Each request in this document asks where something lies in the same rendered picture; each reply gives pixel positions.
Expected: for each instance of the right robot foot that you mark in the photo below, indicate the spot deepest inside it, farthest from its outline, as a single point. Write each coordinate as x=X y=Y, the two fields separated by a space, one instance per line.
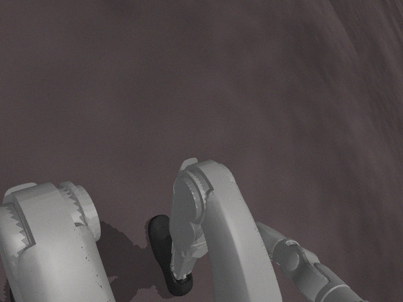
x=161 y=243

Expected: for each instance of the right robot hand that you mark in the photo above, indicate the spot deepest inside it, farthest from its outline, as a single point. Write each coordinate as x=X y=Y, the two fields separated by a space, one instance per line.
x=270 y=237

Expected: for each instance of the right robot arm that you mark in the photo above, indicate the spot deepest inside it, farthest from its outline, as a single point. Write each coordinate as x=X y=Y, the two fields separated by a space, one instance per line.
x=315 y=281

